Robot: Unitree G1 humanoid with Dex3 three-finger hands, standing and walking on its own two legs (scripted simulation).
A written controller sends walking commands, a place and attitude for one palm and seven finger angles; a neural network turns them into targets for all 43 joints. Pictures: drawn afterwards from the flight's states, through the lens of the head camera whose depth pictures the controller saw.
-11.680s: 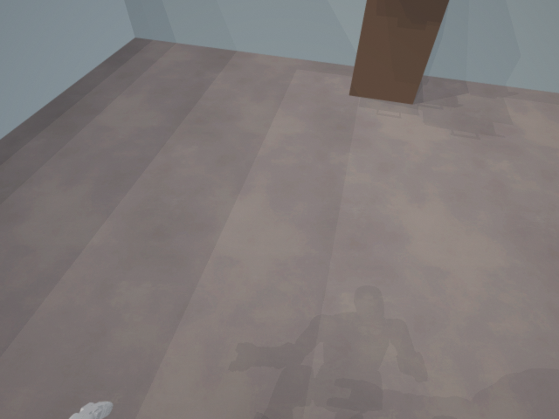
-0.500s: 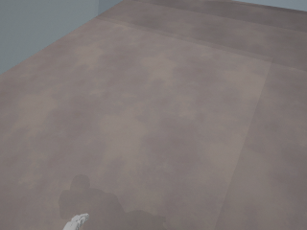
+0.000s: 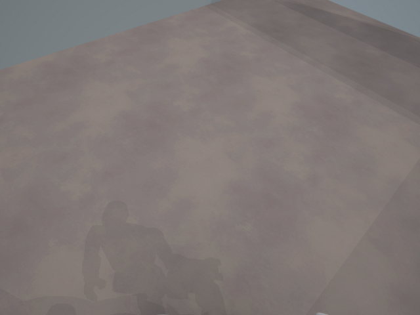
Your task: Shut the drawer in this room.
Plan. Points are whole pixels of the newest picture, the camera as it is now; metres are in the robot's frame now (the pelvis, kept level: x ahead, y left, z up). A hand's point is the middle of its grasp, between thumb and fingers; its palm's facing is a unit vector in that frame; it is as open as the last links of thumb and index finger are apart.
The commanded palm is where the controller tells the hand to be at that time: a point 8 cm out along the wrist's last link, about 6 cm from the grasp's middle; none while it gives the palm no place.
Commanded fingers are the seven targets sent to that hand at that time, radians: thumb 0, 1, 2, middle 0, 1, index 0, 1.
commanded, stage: turn or walk to find it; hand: left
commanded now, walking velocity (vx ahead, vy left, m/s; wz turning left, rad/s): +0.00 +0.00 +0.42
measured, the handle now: out of the picture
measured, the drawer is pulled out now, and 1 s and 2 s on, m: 0.17 0.17 0.17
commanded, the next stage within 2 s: none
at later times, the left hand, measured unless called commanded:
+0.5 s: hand out of the picture +0.05 +0.17 -0.13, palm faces +0.22 -0.94 -0.28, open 7.4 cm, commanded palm none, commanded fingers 0.00 0.90 0.90 -0.20 -0.30 -0.20 -0.30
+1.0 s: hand out of the picture -0.14 +0.20 -0.17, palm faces +0.48 -0.84 -0.25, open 7.4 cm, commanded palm none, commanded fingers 0.00 0.90 0.90 -0.20 -0.30 -0.20 -0.30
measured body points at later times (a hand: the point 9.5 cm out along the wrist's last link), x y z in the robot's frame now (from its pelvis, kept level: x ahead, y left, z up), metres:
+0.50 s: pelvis -0.02 -0.04 +0.01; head +0.01 -0.07 +0.46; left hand +0.04 +0.22 -0.11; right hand +0.07 -0.28 -0.16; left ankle -0.04 +0.09 -0.68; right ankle +0.00 -0.14 -0.73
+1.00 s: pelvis -0.06 -0.01 +0.01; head -0.05 +0.03 +0.46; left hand -0.16 +0.24 -0.15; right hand +0.14 -0.19 -0.12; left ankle -0.11 +0.08 -0.73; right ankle -0.02 -0.14 -0.67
